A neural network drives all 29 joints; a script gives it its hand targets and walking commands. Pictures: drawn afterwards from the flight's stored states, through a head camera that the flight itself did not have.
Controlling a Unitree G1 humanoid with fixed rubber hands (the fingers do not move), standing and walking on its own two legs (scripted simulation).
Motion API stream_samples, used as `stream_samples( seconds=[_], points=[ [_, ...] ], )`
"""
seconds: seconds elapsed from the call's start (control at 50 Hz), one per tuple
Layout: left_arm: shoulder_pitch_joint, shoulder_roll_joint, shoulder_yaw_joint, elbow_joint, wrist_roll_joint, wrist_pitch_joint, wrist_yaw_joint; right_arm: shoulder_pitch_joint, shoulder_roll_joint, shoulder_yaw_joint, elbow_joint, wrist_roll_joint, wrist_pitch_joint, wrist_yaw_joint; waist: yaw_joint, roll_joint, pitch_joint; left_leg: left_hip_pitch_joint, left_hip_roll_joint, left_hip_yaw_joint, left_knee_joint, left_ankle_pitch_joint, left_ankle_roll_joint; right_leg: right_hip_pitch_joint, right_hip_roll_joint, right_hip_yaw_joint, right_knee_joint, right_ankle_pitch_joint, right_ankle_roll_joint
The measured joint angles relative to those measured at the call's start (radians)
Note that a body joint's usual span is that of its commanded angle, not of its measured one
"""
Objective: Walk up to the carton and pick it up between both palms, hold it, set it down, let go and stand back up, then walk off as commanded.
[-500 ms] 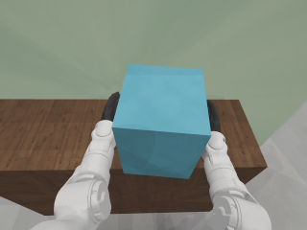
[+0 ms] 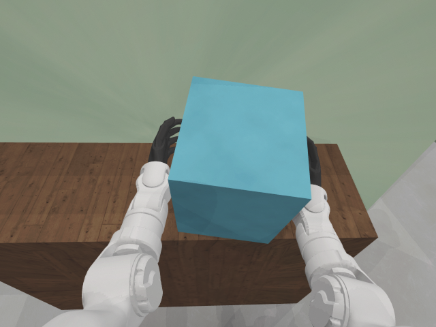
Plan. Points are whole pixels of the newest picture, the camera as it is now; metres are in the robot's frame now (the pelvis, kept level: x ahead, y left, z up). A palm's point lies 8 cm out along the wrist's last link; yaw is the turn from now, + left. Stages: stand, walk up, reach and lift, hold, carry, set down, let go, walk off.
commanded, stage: reach and lift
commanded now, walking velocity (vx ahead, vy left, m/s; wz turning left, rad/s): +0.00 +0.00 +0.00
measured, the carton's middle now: (234, 168) +0.38 -0.02 +0.06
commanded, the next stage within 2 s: none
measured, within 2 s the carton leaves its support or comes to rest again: neither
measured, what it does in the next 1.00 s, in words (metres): stands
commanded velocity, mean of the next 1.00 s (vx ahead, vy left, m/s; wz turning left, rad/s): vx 0.00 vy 0.00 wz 0.00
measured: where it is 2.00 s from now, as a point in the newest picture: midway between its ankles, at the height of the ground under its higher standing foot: outside the picture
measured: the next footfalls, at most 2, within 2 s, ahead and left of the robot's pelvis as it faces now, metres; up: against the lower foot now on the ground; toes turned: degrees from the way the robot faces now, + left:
none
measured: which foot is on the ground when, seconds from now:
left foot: down 0.00-1.00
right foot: down 0.00-1.00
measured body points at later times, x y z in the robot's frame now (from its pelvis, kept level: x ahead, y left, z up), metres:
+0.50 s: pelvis +0.00 +0.00 +0.00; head +0.00 +0.03 +0.45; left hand +0.41 +0.13 +0.10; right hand +0.37 -0.16 +0.08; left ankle +0.00 +0.12 -0.75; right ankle -0.01 -0.13 -0.75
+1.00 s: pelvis -0.02 -0.01 +0.00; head -0.04 +0.03 +0.45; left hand +0.38 +0.14 +0.16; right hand +0.37 -0.15 +0.14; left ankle +0.00 +0.12 -0.75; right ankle -0.01 -0.13 -0.75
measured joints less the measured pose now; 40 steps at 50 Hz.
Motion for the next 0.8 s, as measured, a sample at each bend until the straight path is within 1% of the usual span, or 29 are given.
stream_samples(
  seconds=[0.16,0.22,0.28,0.34,0.38,0.48,0.56,0.66,0.72,0.8],
  points=[
    [-0.007,-0.005,0.028,-0.012,0.022,-0.023,-0.004,-0.036,-0.01,-0.019,0.055,-0.022,-0.056,-0.004,0.006,-0.017,0.009,0.028,0.001,0.007,-0.025,0.014,-0.002,0.018,0.0,0.003,-0.007,0.007,-0.003],
    [-0.003,-0.004,0.028,-0.024,0.027,-0.012,-0.005,-0.043,-0.015,-0.009,0.075,-0.013,-0.061,-0.008,0.01,-0.024,0.01,0.037,0.002,0.009,-0.029,0.016,-0.003,0.026,0.001,0.004,-0.01,0.008,-0.004],
    [0.009,-0.002,0.014,-0.054,0.021,0.024,-0.005,-0.042,-0.016,0.01,0.078,0.004,-0.045,-0.013,0.008,-0.029,0.017,0.047,0.003,0.009,-0.032,0.017,-0.003,0.037,0.001,0.002,-0.016,0.01,-0.005],
    [0.025,0.003,-0.01,-0.088,0.003,0.067,-0.005,-0.03,-0.015,0.042,0.061,0.037,-0.016,-0.015,0.006,-0.033,0.018,0.049,0.003,0.008,-0.032,0.018,-0.004,0.041,0.001,0.0,-0.018,0.011,-0.005],
    [0.038,0.006,-0.033,-0.118,-0.013,0.096,-0.002,-0.019,-0.018,0.074,0.043,0.073,0.003,-0.017,0.005,-0.033,0.014,0.043,0.005,0.009,-0.027,0.015,-0.004,0.037,0.003,0.001,-0.018,0.012,-0.005],
    [0.063,0.016,-0.094,-0.191,-0.068,0.165,0.028,-0.004,-0.041,0.165,-0.013,0.164,0.068,-0.022,0.0,-0.022,-0.005,0.024,0.008,0.008,-0.009,0.008,-0.004,0.026,0.005,-0.001,-0.016,0.013,-0.005],
    [0.061,0.016,-0.114,-0.253,-0.091,0.239,0.047,-0.012,-0.068,0.228,-0.065,0.227,0.141,-0.026,-0.004,-0.013,-0.01,0.028,0.008,0.008,-0.005,0.006,-0.003,0.029,0.006,0.0,-0.012,0.011,-0.005],
    [0.051,0.011,-0.111,-0.36,-0.078,0.371,0.049,-0.025,-0.101,0.304,-0.145,0.298,0.259,-0.04,-0.008,-0.008,0.014,0.068,0.007,0.011,-0.009,0.005,-0.003,0.062,0.005,0.003,-0.003,0.005,-0.005],
    [0.048,0.007,-0.099,-0.436,-0.058,0.45,0.034,-0.027,-0.111,0.334,-0.204,0.326,0.325,-0.05,-0.015,-0.011,0.04,0.1,0.007,0.009,-0.007,0.001,-0.004,0.093,0.005,0.002,0.003,-0.002,-0.006],
    [0.045,-0.002,-0.072,-0.524,-0.021,0.544,0.005,-0.035,-0.109,0.345,-0.255,0.343,0.39,-0.053,-0.022,-0.023,0.068,0.14,0.008,0.007,-0.005,-0.003,-0.006,0.128,0.006,0.001,0.014,-0.011,-0.008]
  ],
)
